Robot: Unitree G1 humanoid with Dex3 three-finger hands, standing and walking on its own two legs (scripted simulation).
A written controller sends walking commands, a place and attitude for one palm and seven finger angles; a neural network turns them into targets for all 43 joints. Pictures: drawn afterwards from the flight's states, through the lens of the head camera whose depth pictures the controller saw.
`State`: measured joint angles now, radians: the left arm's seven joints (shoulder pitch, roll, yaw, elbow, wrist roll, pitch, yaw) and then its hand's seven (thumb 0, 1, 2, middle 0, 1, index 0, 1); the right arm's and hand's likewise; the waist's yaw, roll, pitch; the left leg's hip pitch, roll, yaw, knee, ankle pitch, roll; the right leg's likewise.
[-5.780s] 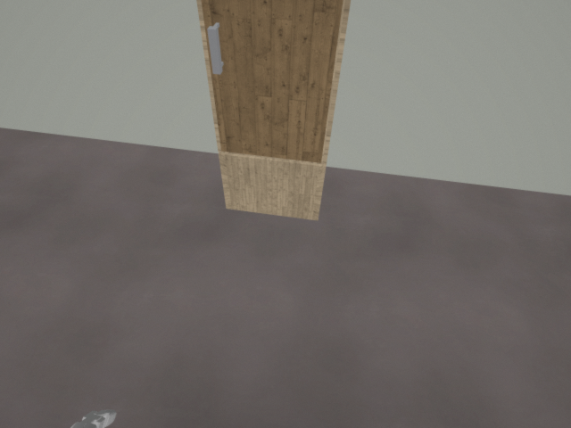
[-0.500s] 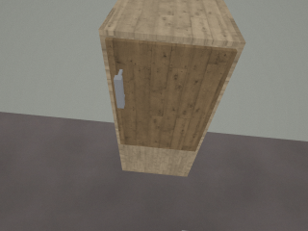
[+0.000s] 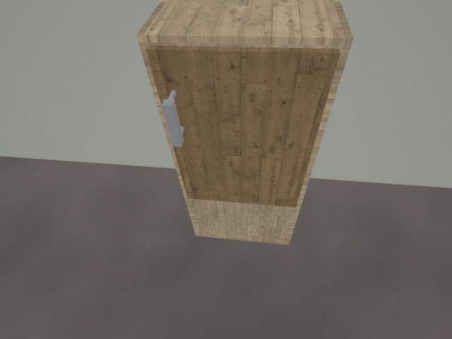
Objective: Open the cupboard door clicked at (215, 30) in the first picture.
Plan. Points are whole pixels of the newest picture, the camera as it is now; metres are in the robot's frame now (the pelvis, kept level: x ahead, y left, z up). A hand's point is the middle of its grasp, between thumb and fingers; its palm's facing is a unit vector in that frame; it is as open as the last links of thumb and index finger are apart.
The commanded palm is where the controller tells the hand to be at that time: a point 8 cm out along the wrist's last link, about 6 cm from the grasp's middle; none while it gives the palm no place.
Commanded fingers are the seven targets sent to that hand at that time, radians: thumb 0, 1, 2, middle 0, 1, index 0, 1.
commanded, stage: come to a stop and stand still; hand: left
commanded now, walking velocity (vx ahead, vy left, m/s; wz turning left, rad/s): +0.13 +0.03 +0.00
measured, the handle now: (175, 118) +0.61 +0.19 +0.02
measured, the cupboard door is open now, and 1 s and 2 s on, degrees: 0 0 0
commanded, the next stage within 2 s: look again from close up in 0.38 s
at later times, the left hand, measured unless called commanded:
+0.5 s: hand out of the picture +0.01 +0.21 -0.18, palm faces -0.01 -0.98 -0.18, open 7.3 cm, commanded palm none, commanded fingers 0.00 0.90 0.90 -0.20 -0.30 -0.20 -0.30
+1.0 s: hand out of the picture +0.04 +0.18 -0.17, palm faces +0.04 -0.97 -0.24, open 7.3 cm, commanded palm none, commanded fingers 0.00 0.90 0.90 -0.20 -0.30 -0.20 -0.30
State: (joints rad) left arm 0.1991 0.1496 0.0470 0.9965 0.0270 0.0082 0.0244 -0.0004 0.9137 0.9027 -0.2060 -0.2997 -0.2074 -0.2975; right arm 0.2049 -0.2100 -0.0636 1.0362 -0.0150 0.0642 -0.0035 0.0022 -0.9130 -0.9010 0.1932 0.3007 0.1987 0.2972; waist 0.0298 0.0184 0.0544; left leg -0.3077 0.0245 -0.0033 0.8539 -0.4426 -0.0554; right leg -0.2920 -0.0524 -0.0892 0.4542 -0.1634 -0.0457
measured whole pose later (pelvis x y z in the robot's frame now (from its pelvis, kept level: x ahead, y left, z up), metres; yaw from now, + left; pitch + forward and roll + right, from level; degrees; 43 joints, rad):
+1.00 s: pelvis +0.00 +0.00 -0.01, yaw +0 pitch -2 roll +1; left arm 0.24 0.15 0.02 1.08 0.01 -0.02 0.03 0.00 0.93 0.90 -0.20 -0.30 -0.21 -0.30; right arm 0.28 -0.17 -0.01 1.07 -0.02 -0.01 -0.04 0.01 -0.93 -0.90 0.19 0.30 0.20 0.30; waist -0.01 0.04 0.01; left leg -0.12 0.04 -0.01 0.51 -0.37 -0.05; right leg -0.23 -0.01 -0.05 0.59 -0.33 -0.03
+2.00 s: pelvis +0.05 +0.01 -0.01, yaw +0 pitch -1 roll +0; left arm 0.28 0.15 0.02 1.03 0.02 -0.01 0.04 0.00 0.93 0.90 -0.20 -0.30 -0.20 -0.30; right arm 0.22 -0.18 -0.02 0.99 -0.01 0.02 -0.02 0.01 -0.93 -0.90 0.19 0.30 0.20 0.30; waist 0.03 0.01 0.03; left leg -0.28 0.03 0.08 0.60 -0.34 0.00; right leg -0.27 -0.01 -0.11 0.55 -0.27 -0.04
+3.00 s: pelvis +0.09 +0.03 +0.00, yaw -1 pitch +0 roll +1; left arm 0.27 0.15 -0.01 1.13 0.01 -0.02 0.03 0.01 0.92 0.90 -0.20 -0.30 -0.20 -0.30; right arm 0.28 -0.15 0.01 1.14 -0.01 -0.03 -0.03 0.01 -0.92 -0.90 0.20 0.30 0.20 0.30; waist 0.00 0.00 0.03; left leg -0.14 -0.01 0.11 0.43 -0.28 0.04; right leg -0.17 -0.03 -0.06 0.47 -0.29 -0.01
